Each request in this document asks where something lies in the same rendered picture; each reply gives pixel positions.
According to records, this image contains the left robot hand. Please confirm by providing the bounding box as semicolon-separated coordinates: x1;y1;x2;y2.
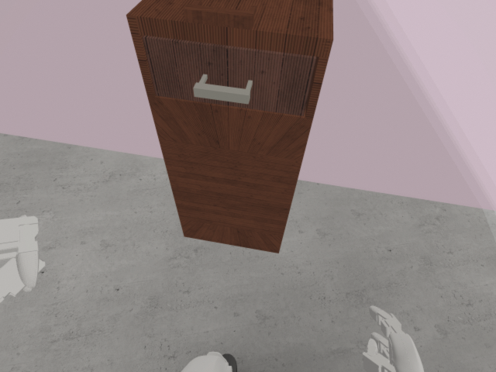
0;215;45;303

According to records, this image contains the right robot hand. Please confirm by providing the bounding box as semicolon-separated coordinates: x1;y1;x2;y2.
363;305;424;372

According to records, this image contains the drawer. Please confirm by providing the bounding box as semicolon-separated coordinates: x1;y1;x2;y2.
143;36;316;116

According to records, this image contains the cabinet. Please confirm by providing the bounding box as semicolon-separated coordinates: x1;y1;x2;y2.
126;0;333;253

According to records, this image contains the handle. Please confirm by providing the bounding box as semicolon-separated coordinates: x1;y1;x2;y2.
184;4;254;30
193;74;253;104

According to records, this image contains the left robot shin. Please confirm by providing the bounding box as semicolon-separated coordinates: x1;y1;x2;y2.
207;352;227;362

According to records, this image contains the left robot thigh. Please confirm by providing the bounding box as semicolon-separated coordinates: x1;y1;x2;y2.
181;355;233;372

